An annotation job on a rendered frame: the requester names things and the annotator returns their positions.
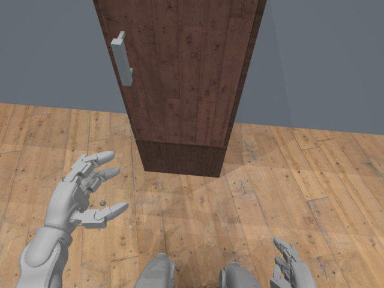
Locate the right robot hand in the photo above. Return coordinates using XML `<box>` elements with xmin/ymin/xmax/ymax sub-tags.
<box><xmin>270</xmin><ymin>237</ymin><xmax>317</xmax><ymax>288</ymax></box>

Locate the right robot shin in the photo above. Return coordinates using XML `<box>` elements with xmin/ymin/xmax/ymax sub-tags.
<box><xmin>228</xmin><ymin>262</ymin><xmax>240</xmax><ymax>267</ymax></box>

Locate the left robot hand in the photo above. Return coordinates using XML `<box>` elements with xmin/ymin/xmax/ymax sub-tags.
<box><xmin>44</xmin><ymin>151</ymin><xmax>129</xmax><ymax>234</ymax></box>

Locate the robot shin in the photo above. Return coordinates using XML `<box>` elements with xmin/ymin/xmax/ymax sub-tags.
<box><xmin>228</xmin><ymin>262</ymin><xmax>240</xmax><ymax>267</ymax></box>
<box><xmin>156</xmin><ymin>253</ymin><xmax>168</xmax><ymax>258</ymax></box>

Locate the left robot shin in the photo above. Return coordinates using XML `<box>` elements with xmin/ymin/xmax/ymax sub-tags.
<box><xmin>156</xmin><ymin>253</ymin><xmax>168</xmax><ymax>258</ymax></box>

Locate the cupboard door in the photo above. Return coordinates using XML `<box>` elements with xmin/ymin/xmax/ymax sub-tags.
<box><xmin>98</xmin><ymin>0</ymin><xmax>259</xmax><ymax>147</ymax></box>

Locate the left robot forearm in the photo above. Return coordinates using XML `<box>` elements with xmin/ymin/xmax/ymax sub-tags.
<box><xmin>15</xmin><ymin>226</ymin><xmax>73</xmax><ymax>288</ymax></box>

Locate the handle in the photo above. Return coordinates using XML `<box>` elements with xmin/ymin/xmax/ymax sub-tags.
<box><xmin>110</xmin><ymin>31</ymin><xmax>133</xmax><ymax>86</ymax></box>

